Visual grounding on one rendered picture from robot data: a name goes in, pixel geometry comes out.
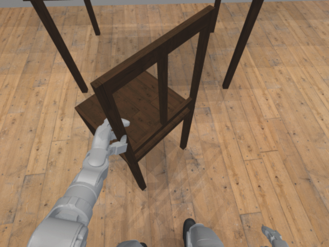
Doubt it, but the robot right thigh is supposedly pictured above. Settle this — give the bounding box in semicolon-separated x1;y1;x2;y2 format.
186;226;224;247

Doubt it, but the robot right foot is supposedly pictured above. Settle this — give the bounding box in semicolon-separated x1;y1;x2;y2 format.
183;218;196;247

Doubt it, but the robot left forearm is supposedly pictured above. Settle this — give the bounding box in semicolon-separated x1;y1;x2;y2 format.
26;148;109;247

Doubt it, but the chair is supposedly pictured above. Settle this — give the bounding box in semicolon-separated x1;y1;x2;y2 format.
75;5;215;191

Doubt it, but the robot left upper arm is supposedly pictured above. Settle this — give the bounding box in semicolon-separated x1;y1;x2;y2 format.
30;217;88;247

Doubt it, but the right robot hand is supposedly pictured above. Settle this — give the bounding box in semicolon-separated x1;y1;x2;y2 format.
260;226;289;247

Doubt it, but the left robot hand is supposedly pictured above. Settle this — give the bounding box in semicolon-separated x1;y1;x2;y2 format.
91;118;130;156

